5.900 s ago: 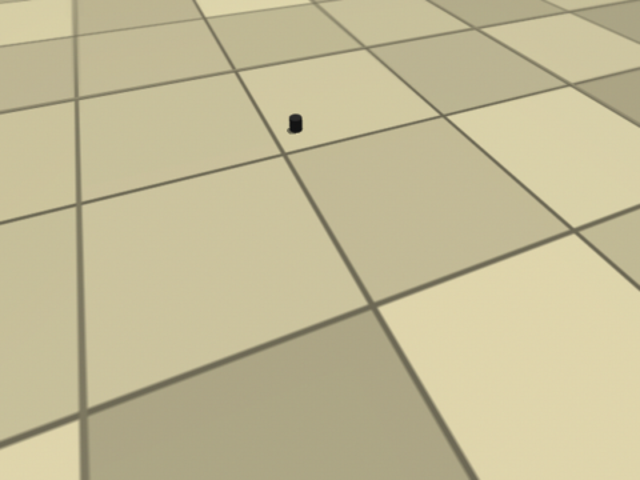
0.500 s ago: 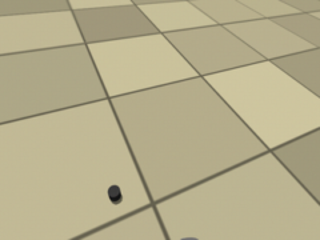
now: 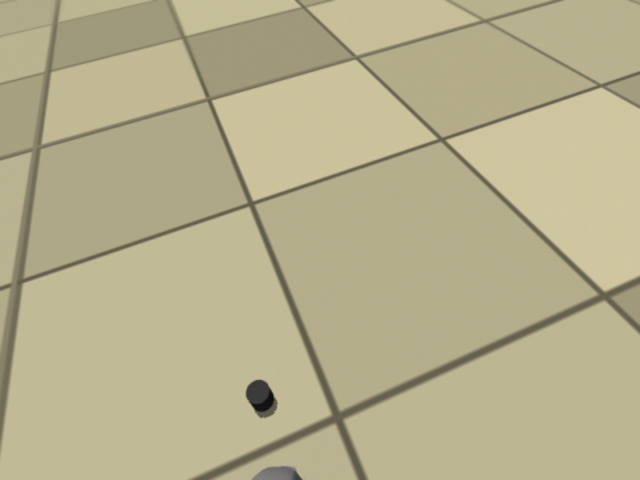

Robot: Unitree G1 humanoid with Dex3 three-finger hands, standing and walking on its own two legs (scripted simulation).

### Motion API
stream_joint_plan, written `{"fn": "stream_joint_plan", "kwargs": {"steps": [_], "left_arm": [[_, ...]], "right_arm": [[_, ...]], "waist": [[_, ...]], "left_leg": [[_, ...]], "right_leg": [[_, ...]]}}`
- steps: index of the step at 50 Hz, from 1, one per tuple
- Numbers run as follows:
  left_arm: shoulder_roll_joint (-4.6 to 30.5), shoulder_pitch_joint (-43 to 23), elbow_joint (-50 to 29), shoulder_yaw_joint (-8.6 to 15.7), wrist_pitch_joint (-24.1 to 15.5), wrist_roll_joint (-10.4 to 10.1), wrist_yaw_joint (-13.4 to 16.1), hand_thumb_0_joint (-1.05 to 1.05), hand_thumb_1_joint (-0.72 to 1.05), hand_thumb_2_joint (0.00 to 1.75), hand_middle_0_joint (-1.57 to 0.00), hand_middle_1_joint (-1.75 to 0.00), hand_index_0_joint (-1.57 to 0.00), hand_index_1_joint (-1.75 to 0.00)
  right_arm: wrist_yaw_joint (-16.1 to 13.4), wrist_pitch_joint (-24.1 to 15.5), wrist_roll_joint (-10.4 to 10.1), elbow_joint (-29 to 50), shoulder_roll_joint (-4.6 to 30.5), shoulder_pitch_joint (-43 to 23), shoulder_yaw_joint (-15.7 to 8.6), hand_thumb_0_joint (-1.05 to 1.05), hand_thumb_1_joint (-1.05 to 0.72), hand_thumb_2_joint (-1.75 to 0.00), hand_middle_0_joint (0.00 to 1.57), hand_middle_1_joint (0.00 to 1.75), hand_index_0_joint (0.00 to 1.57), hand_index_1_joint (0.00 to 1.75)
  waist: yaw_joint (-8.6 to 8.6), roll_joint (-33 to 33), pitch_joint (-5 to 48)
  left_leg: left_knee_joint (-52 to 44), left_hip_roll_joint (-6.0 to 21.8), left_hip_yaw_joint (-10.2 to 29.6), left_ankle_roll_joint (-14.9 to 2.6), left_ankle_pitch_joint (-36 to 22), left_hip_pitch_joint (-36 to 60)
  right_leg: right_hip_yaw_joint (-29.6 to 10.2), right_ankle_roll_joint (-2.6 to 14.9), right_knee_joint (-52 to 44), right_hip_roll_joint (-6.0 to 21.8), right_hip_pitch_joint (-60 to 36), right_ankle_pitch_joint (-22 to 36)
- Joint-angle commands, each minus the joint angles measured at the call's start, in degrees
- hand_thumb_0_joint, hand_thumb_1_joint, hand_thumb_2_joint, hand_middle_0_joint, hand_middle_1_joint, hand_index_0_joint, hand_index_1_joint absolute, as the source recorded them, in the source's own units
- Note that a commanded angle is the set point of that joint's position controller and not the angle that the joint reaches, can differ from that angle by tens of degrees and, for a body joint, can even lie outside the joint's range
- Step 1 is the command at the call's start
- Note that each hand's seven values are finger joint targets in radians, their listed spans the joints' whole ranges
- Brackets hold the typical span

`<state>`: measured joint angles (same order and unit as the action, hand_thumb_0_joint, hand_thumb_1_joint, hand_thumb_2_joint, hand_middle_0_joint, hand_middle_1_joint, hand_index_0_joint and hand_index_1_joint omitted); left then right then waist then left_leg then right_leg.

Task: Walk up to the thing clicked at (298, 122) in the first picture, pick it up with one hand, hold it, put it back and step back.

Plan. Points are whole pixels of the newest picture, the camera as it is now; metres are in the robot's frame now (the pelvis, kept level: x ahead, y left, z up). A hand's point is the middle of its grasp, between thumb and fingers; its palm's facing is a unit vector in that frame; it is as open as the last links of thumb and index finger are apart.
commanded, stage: walk up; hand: left
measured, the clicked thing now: (260, 395) +0.45 +0.28 -0.73
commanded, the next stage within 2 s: stand in 1.40 s
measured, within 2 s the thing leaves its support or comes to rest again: neither
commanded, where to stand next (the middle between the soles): +0.09 +0.01 m, yaw +2 degrees
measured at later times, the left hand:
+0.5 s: hand out of the picture +0.11 +0.29 -0.15, palm faces +0.03 -0.93 -0.37, open 7.4 cm
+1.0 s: hand out of the picture +0.11 +0.29 -0.14, palm faces +0.02 -0.93 -0.36, open 7.4 cm
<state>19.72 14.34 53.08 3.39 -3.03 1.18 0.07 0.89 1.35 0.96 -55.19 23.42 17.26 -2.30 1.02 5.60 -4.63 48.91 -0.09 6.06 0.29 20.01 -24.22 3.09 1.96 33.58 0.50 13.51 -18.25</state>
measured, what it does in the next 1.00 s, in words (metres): steps on the spot: left foot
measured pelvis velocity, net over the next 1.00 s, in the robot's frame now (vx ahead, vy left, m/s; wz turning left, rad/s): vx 0.03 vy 0.03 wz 0.03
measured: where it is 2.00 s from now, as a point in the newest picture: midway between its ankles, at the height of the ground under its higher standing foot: outside the picture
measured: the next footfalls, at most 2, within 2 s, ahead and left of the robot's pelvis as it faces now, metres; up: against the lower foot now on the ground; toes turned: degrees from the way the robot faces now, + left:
left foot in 0.10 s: +0.07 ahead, +0.15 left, +0.00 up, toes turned +1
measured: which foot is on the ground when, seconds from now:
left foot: up 0.00-0.08, down 0.10-1.00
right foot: down 0.00-1.00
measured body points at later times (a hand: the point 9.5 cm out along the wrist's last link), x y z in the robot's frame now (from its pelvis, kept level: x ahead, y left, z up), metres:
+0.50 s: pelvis +0.03 +0.03 +0.00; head +0.05 +0.03 +0.45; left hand +0.11 +0.34 -0.12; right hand +0.17 -0.26 -0.12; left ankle +0.04 +0.15 -0.73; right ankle +0.01 -0.11 -0.73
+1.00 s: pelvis +0.03 +0.03 +0.01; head +0.04 +0.03 +0.46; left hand +0.11 +0.34 -0.11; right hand +0.12 -0.27 -0.12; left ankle +0.04 +0.15 -0.73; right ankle +0.01 -0.11 -0.73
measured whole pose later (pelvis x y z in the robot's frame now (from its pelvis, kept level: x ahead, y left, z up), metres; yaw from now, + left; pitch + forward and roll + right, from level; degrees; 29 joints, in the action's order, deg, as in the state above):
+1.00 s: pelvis +0.03 +0.03 +0.01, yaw +2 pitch -2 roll +0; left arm 20.3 4.7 65.3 0.8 -1.4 0.7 -0.3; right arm 1.1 0.1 0.3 -65.4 20.7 5.0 -0.5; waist 0.0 0.8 -3.4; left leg 24.3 0.4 0.7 0.2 12.7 -9.4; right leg 0.8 -1.8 22.6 2.1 5.8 -14.5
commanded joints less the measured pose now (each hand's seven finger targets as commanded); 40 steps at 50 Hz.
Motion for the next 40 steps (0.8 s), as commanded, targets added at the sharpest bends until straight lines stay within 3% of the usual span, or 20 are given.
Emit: {"fn": "stream_joint_plan", "kwargs": {"steps": [1, 3, 5, 6, 7, 8, 9, 10, 12, 13, 14, 15, 16, 18, 20, 21, 23, 25, 30, 40], "left_arm": [[16.2, -1.5, -3.9, 3.9, -1.1, -0.5, 1.6, 0.00, 0.90, 0.90, -0.20, -0.30, -0.20, -0.30], [16.6, -2.3, -3.8, 3.6, -0.4, -1.1, 1.8, 0.00, 0.90, 0.90, -0.20, -0.30, -0.20, -0.30], [14.7, -3.8, -4.2, 2.5, 0.3, -1.6, 1.9, 0.00, 0.90, 0.90, -0.20, -0.30, -0.20, -0.30], [13.2, -4.1, -4.8, 1.8, 0.3, -1.9, 1.9, 0.00, 0.90, 0.90, -0.20, -0.30, -0.20, -0.30], [10.9, -2.6, -4.8, 1.0, 0.2, -2.3, 1.9, 0.00, 0.90, 0.90, -0.20, -0.30, -0.20, -0.30], [11.0, -4.0, -2.9, 0.9, 0.7, -2.3, 2.1, 0.00, 0.90, 0.90, -0.20, -0.30, -0.20, -0.30], [11.7, -3.9, -1.9, 0.8, 0.5, -1.8, 2.3, 0.00, 0.90, 0.90, -0.20, -0.30, -0.20, -0.30], [12.1, -4.8, -1.4, 0.7, 0.2, -1.5, 2.2, 0.00, 0.90, 0.90, -0.20, -0.30, -0.20, -0.30], [13.6, -2.0, 0.8, 1.0, -0.6, -1.1, 1.9, 0.00, 0.90, 0.90, -0.20, -0.30, -0.20, -0.30], [15.4, -1.2, 1.3, 1.3, -1.1, -0.8, 2.0, 0.00, 0.90, 0.90, -0.20, -0.30, -0.20, -0.30], [16.8, -2.4, 1.8, 1.4, -1.3, -0.8, 2.1, 0.00, 0.90, 0.90, -0.20, -0.30, -0.20, -0.30], [18.0, -5.3, 1.6, 1.3, -1.1, -0.9, 2.0, 0.00, 0.90, 0.90, -0.20, -0.30, -0.20, -0.30], [17.3, -8.4, 1.4, 1.0, -0.9, -0.9, 1.8, 0.00, 0.90, 0.90, -0.20, -0.30, -0.20, -0.30], [13.9, -10.0, 1.5, 0.1, -0.5, -1.3, 1.6, 0.00, 0.90, 0.90, -0.20, -0.30, -0.20, -0.30], [12.4, -8.0, 3.4, -0.6, -0.4, -1.2, 1.5, 0.00, 0.90, 0.90, -0.20, -0.30, -0.20, -0.30], [12.7, -7.9, 4.4, -0.6, -0.5, -1.2, 1.5, 0.00, 0.90, 0.90, -0.20, -0.30, -0.20, -0.30], [13.6, -8.6, 5.3, -0.3, -0.7, -1.1, 1.3, 0.00, 0.90, 0.90, -0.20, -0.30, -0.20, -0.30], [14.1, -10.0, 5.7, -0.4, -0.7, -1.1, 1.2, 0.00, 0.90, 0.90, -0.20, -0.30, -0.20, -0.30], [14.0, -11.4, 6.7, -0.7, -0.5, -0.8, 1.1, 0.00, 0.90, 0.90, -0.20, -0.30, -0.20, -0.30], [14.0, -12.8, 8.1, -0.5, 0.1, -0.6, 0.8, 0.00, 0.90, 0.90, -0.20, -0.30, -0.20, -0.30]], "right_arm": [[-0.6, -2.1, -0.1, 4.2, 8.4, -2.3, -2.5, 0.00, -0.90, -0.90, 0.20, 0.30, 0.20, 0.30], [-0.8, -2.6, -0.2, 3.5, 7.5, -1.0, -2.4, 0.00, -0.90, -0.90, 0.20, 0.30, 0.20, 0.30], [-1.2, -3.3, 0.2, 2.4, 8.8, -0.6, -3.2, 0.00, -0.90, -0.90, 0.20, 0.30, 0.20, 0.30], [-1.5, -3.4, 0.5, 2.7, 11.5, -0.4, -4.0, 0.00, -0.90, -0.90, 0.20, 0.30, 0.20, 0.30], [-1.5, -3.9, 0.4, 3.1, 13.0, -1.8, -3.8, 0.00, -0.90, -0.90, 0.20, 0.30, 0.20, 0.30], [-1.4, -3.8, -0.7, 2.6, 13.4, -2.5, -3.6, 0.00, -0.90, -0.90, 0.20, 0.30, 0.20, 0.30], [-1.4, -3.4, -0.9, 2.6, 12.4, -4.7, -3.1, 0.00, -0.90, -0.90, 0.20, 0.30, 0.20, 0.30], [-1.3, -3.0, -0.7, 2.8, 11.2, -6.1, -2.6, 0.00, -0.90, -0.90, 0.20, 0.30, 0.20, 0.30], [-1.2, -2.7, -1.3, 3.3, 9.3, -9.9, -1.5, 0.00, -0.90, -0.90, 0.20, 0.30, 0.20, 0.30], [-1.3, -2.8, -1.6, 3.2, 8.8, -10.3, -1.2, 0.00, -0.90, -0.90, 0.20, 0.30, 0.20, 0.30], [-1.2, -2.8, -1.5, 2.8, 7.8, -10.3, -0.9, 0.00, -0.90, -0.90, 0.20, 0.30, 0.20, 0.30], [-1.4, -2.7, -1.3, 1.6, 7.9, -9.6, -1.0, 0.00, -0.90, -0.90, 0.20, 0.30, 0.20, 0.30], [-1.4, -2.7, -1.0, 0.1, 8.1, -8.3, -1.2, 0.00, -0.90, -0.90, 0.20, 0.30, 0.20, 0.30], [-1.2, -3.5, -0.9, -1.0, 10.7, -9.2, -1.7, 0.00, -0.90, -0.90, 0.20, 0.30, 0.20, 0.30], [-0.9, -3.6, -1.1, -0.8, 11.1, -12.7, -1.4, 0.00, -0.90, -0.90, 0.20, 0.30, 0.20, 0.30], [-0.8, -3.5, -1.0, -0.7, 10.4, -14.5, -1.1, 0.00, -0.90, -0.90, 0.20, 0.30, 0.20, 0.30], [-0.8, -3.2, -1.0, -1.1, 9.7, -15.7, -1.0, 0.00, -0.90, -0.90, 0.20, 0.30, 0.20, 0.30], [-0.8, -3.0, -1.1, -2.3, 9.8, -15.8, -1.0, 0.00, -0.90, -0.90, 0.20, 0.30, 0.20, 0.30], [-0.5, -2.9, -0.9, -3.6, 9.3, -16.9, -0.9, 0.00, -0.90, -0.90, 0.20, 0.30, 0.20, 0.30], [-0.4, -2.6, -0.7, -5.7, 9.0, -17.1, -0.8, 0.00, -0.90, -0.90, 0.20, 0.30, 0.20, 0.30]], "waist": [[1.20, -16.1, 2.9], [0.04, -15.4, 5.7], [-1.24, -11.0, 7.4], [-1.49, -5.2, 9.9], [-0.51, 0.8, 11.9], [-1.31, 2.1, 12.1], [-0.31, 3.8, 11.6], [-0.55, 3.0, 11.1], [1.15, 0.3, 11.7], [1.28, -1.3, 11.7], [0.61, -3.9, 10.1], [-0.86, -4.5, 9.1], [-2.49, -5.3, 8.0], [-2.33, -2.4, 7.4], [-0.62, -2.8, 6.9], [-0.07, -3.8, 6.1], [-0.44, -3.7, 4.8], [-1.09, -3.8, 5.0], [-1.23, -5.8, 8.0], [-0.94, -6.6, 6.9]], "left_leg": [[-8.9, 1.0, -5.5, -0.83, -0.6, 1.1], [-15.8, -0.1, -7.8, -1.75, -5.1, 5.3], [-22.6, 0.6, -5.6, -3.17, -18.9, 12.4], [-21.4, 5.5, 0.6, -5.08, -29.5, 16.7], [-21.5, 12.7, 11.1, -9.07, -34.1, 22.2], [-20.4, 15.9, 14.7, -14.35, -31.5, 20.2], [-20.1, 16.0, 13.4, -14.41, -31.0, 18.1], [-19.2, 13.1, 9.0, -12.55, -30.7, 15.5], [-14.2, 7.6, 1.3, -6.34, -28.0, 11.7], [-10.7, 5.2, -1.0, -3.67, -28.0, 8.9], [-9.8, 3.6, -2.0, -2.20, -22.5, 4.6], [-12.4, 3.2, -2.9, -2.04, -15.1, 7.3], [-15.1, 3.6, -2.4, -2.59, -14.7, 11.1], [-21.0, 7.8, 2.9, -4.92, -22.5, 15.0], [-21.9, 10.8, 5.6, -7.44, -24.3, 14.0], [-21.8, 10.0, 4.2, -6.82, -23.0, 12.3], [-21.9, 7.0, 0.8, -4.39, -19.2, 10.8], [-23.3, 6.0, 0.0, -3.45, -16.2, 11.6], [-24.9, 6.1, -0.7, -3.49, -16.4, 15.1], [-27.7, 5.5, -1.2, -2.69, -16.9, 16.5]], "right_leg": [[-9.6, 7.82, -4.6, 14.4, -5.6, 37.6], [-7.7, 6.78, 1.7, 13.7, -6.6, 43.3], [-5.8, 3.51, 7.5, 10.9, -2.4, 35.7], [-4.0, 1.42, 11.0, 8.2, 1.3, 28.2], [-1.3, -0.68, 14.4, 2.6, 8.1, 13.9], [-1.5, -0.74, 12.0, 0.3, 6.6, 0.3], [-2.9, -0.27, 7.9, 1.0, 4.8, -8.2], [-3.7, -0.10, 3.4, 1.5, 2.4, -7.8], [-6.5, 0.49, -2.5, 4.8, -4.1, 10.3], [-11.1, 2.19, -4.4, 8.4, -7.4, 19.7], [-16.0, 4.49, -5.9, 11.9, -8.8, 21.1], [-15.9, 6.79, -4.5, 14.0, -4.8, 21.6], [-13.9, 6.02, -3.5, 12.7, -0.8, 19.1], [-5.5, 1.18, -0.1, 5.4, 1.7, 16.8], [-3.6, -0.71, -0.9, 2.9, 0.2, 10.9], [-4.6, -0.40, -3.4, 3.4, -1.4, 10.2], [-6.7, 0.28, -6.4, 5.1, -3.1, 13.0], [-7.5, 0.68, -7.3, 6.0, -3.7, 13.3], [-6.9, 0.01, -10.3, 6.4, -5.6, 13.1], [-6.1, -0.66, -13.6, 6.3, -7.2, 12.7]]}}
